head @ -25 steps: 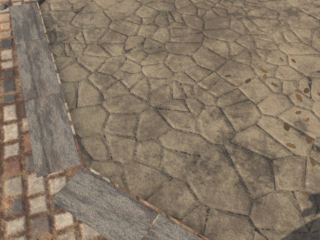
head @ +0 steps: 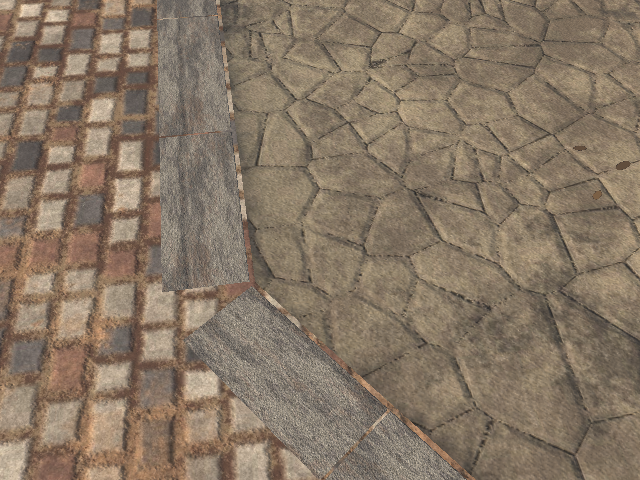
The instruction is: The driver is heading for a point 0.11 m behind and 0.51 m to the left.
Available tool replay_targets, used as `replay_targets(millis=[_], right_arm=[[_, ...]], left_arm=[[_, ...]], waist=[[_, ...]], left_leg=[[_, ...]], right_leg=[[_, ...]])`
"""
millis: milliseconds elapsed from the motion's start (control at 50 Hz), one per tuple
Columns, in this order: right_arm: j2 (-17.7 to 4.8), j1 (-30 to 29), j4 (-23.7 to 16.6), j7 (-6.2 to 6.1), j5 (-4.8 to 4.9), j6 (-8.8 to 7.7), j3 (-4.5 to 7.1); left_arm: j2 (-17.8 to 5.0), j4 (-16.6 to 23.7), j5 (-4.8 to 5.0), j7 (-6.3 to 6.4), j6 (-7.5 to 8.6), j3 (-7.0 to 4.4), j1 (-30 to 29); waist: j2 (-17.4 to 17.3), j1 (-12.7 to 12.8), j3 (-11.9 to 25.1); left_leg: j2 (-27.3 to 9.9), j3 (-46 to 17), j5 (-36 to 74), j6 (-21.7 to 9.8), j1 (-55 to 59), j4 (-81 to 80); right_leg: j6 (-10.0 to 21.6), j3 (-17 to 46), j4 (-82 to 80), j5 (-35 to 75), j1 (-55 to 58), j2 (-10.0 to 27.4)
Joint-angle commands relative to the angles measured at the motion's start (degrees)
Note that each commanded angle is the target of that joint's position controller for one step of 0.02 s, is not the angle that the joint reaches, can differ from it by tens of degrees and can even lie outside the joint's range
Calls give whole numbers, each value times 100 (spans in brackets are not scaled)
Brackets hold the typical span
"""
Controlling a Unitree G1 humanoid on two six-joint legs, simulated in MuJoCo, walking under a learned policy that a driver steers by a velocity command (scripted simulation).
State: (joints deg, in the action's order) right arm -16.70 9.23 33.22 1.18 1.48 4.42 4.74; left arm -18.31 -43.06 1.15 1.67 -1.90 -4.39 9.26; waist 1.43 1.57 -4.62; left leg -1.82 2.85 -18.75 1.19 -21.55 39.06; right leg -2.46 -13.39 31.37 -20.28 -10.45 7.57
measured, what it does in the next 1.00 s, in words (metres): walks ahead, turning left: left foot, then right foot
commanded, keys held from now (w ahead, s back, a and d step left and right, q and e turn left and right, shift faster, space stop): q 0.08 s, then w+q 0.92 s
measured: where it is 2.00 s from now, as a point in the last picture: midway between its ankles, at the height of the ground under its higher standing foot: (163, 434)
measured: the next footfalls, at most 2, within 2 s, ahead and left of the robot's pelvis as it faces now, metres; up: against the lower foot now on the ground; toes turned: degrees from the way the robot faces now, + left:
left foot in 0.02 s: +0.06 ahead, +0.12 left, +0.00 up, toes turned +4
right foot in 0.46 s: +0.17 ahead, -0.10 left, +0.00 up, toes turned +19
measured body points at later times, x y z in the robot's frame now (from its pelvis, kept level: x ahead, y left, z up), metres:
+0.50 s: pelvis +0.08 +0.00 +0.00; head +0.09 -0.01 +0.45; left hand +0.17 +0.31 -0.08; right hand +0.26 -0.25 -0.10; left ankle +0.02 +0.11 -0.72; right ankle +0.13 -0.11 -0.73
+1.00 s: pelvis +0.27 +0.13 -0.02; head +0.31 +0.17 +0.43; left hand +0.11 +0.38 -0.14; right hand +0.61 +0.07 -0.09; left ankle +0.32 +0.26 -0.73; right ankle +0.17 -0.10 -0.66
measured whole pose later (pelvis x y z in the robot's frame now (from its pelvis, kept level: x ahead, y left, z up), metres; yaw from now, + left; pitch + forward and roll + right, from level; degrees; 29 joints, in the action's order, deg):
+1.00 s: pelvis +0.27 +0.13 -0.02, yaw +36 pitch +2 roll +0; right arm -17.0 3.9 32.0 2.6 1.7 -1.8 3.7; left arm -17.5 -47.7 0.7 0.9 3.1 -3.1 21.4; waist -0.3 3.5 -4.8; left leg 3.1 2.6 -8.7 -5.3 -30.1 37.6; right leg -1.7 -5.3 54.4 -27.9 -5.2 5.2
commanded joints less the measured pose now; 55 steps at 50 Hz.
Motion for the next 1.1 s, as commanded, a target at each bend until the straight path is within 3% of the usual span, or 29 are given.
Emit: replay_targets(millis=[20, 40, 60, 80, 120, 160, 220, 360, 400, 440, 460, 480, 500, 520, 540, 560, 660, 720, 840, 880, 920, 940, 960, 980, 1000, 1020, 1040, 1060, 1100], right_arm=[[-1019, 717, -281, -97, -49, -70, 408], [-1746, 873, -428, -227, -127, -117, 528], [-1535, 950, -439, -126, -309, -301, 410], [-1390, 691, -414, -71, -276, -436, 352], [-1012, 460, -255, -140, -11, -511, 262], [-882, 252, -312, -206, -36, -523, 173], [-906, 356, -288, -279, -114, -601, 176], [-1118, 633, -127, -242, -19, -585, 243], [-1067, 606, -121, -217, -12, -556, 215], [-872, 420, -169, -218, -12, -514, 143], [-606, 344, -204, -229, -36, -518, 64], [-52, 404, -236, -229, -76, -529, -95], [-290, 385, -584, -247, 69, -614, -37], [-678, 410, -500, -251, 86, -646, 49], [-849, 401, -363, -224, 41, -626, 112], [-813, 511, -215, -205, -15, -608, 129], [-402, 175, -232, -113, -11, -645, 29], [-285, -168, -324, -65, -15, -653, -26], [-71, -1089, -574, 228, 30, -709, -154], [-250, -1014, -607, 279, 13, -705, -74], [-677, -84, -411, 261, -2, -656, 147], [-970, 924, -145, 182, 24, -615, 329], [-1344, 1661, 36, 42, 62, -527, 447], [-1827, 1292, -154, 33, 79, -606, 461], [-1275, 1461, -181, 66, -10, -685, 317], [-1031, 1295, -57, 75, -54, -758, 230], [-939, 922, -53, 82, -38, -809, 188], [-787, 501, -115, 70, -68, -826, 137], [-780, 117, -178, 13, -160, -833, 122]], left_arm=[[-691, 177, 42, -91, 116, -193, 170], [-222, 511, -334, -99, 142, -11, -76], [-474, 595, -206, -79, 145, -77, -365], [-645, 623, -38, -55, 121, -131, -536], [-705, 534, -86, -21, 178, -187, -467], [-722, 530, -105, -82, 240, -212, -446], [-510, 506, -87, -152, 378, -152, -501], [-383, 598, -9, -300, 616, -86, -747], [-430, 587, 41, -318, 686, -115, -573], [-406, 432, 39, -302, 755, -155, -38], [-518, 295, 18, -265, 776, -215, 496], [-853, 188, -107, -212, 773, -282, 1232], [-1355, 134, -300, -262, 778, -368, 1335], [-1090, 245, -196, -250, 796, -319, 923], [-702, 292, -91, -203, 783, -211, 688], [-538, 352, -87, -175, 768, -149, 553], [-436, 176, -205, -103, 809, -93, 757], [-524, 42, -188, -99, 761, -99, 909], [-826, -229, -29, -91, 629, -145, 1257], [-1001, -258, 17, -82, 568, -187, 1232], [-1182, -249, 42, -30, 482, -235, 1204], [-1125, -189, 61, 0, 473, -202, 1130], [-704, -35, -128, -7, 526, -51, 1322], [-146, 378, -167, -71, 701, 172, 1601], [-781, 476, 18, -141, 908, 30, 896], [-816, 661, 174, -171, 987, 28, 455], [-702, 649, 78, -138, 1018, 61, 426], [-724, 591, -80, -100, 988, 24, 416], [-764, 543, -188, -112, 836, -8, 631]], waist=[[-287, -397, 1083], [-2027, -308, 1086], [-1425, -575, 1812], [-926, -511, 1492], [-583, -307, 1028], [-801, -189, 785], [-855, -208, 642], [-971, -363, 486], [-968, -248, 499], [-849, 110, 548], [-660, 352, 676], [342, 508, 1041], [1244, 268, 665], [1022, 117, 242], [826, 74, -17], [632, 1, 43], [413, 113, 74], [361, 217, 21], [280, 447, -326], [412, 225, -94], [595, -401, 627], [418, -957, 1149], [-447, -1083, 1704], [-1755, -444, 2572], [-912, -928, 2700], [-749, -856, 1825], [-166, -524, 1218], [-108, -286, 911], [-309, 30, 708]], left_leg=[[107, -342, 2452, -576, 1937, -1472], [-1517, -2743, 5172, -1461, 2851, -1446], [-2174, -3610, 4616, -2424, 2419, -1664], [-1953, -3094, 3776, -2307, 2217, -1836], [-1286, -2661, 570, -1619, 1852, -2174], [-1002, -2653, -856, -1489, 1357, -2597], [-854, -2546, -888, -1479, 1251, -2813], [-720, -2786, -1135, -1466, 645, -2535], [-681, -3018, -1306, -1405, 406, -2392], [-373, -2968, -1567, -1164, -119, -1955], [-85, -2707, -1700, -916, -689, -1289], [555, -1764, -1805, -498, -1403, 725], [707, -1398, -1706, -410, -2771, 1794], [204, -1421, -1233, -350, -3103, 2492], [108, -1344, -728, -294, -3223, 2711], [24, -1265, -337, -245, -3056, 2819], [-199, -1006, 1059, -8, -2763, 2712], [-223, -807, 1555, 57, -2646, 1814], [-187, -86, 1712, -231, -1946, 13], [106, 190, 1268, -488, -1346, -263], [570, 423, 856, -830, 46, -404], [708, 312, 1247, -1077, 1572, -776], [-200, -1124, 1152, -1383, 3462, -704], [-1698, -4792, -342, -2597, 4856, -1630], [-1697, -4953, -583, -2386, 4725, -2178], [-1489, -4048, -104, -2123, 4013, -2216], [-1216, -3358, 663, -1947, 3016, -2247], [-980, -2825, 1675, -1823, 2288, -2272], [-814, -2341, 3396, -1857, 1379, -2359]], right_leg=[[391, 123, 1202, 2323, -490, 544], [-148, 77, 3117, -1783, -2411, -276], [-196, 1396, 4123, -2260, -2587, -612], [-142, 1617, 4318, -1830, -2791, -503], [62, 1742, 3637, -757, -2923, -264], [106, 1660, 3200, -39, -2625, -388], [65, 1616, 2153, 304, -2399, -551], [35, 1590, 486, 242, -1466, -855], [122, 1598, 169, 314, -981, -897], [248, 1521, -476, 758, 39, -889], [364, 1764, -695, 656, 877, -567], [694, 3098, -1207, -444, 1732, 653], [1423, 5404, -2045, -2423, 1587, 1636], [1597, 5469, -2189, -2963, 1268, 1714], [1425, 4776, -2134, -2520, 1134, 1404], [1228, 4109, -2115, -1833, 1030, 1111], [1096, 2072, -2290, 916, 739, 612], [1088, 1446, -2287, 1766, 866, 565], [995, 691, -2263, 2486, 1226, 782], [895, 438, -1728, 4465, 1505, 841], [777, 225, -239, 6488, 1556, 812], [608, 92, 1023, 6258, 875, 651], [402, 214, 2809, 2870, -794, 358], [130, 976, 4857, -1262, -2921, -896], [217, 1997, 5130, -998, -3446, -681], [318, 1908, 4878, -522, -3671, -469], [325, 1884, 4321, -93, -3417, -220], [261, 1870, 3869, 86, -3043, -78], [67, 1816, 3618, 149, -2457, -27]])
Keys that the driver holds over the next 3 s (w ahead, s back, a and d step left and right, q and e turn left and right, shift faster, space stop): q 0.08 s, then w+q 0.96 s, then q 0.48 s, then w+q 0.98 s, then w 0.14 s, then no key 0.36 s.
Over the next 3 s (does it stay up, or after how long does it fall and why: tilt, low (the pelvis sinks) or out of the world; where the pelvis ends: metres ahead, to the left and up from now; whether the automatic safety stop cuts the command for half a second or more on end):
stays up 0.52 0.83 0.01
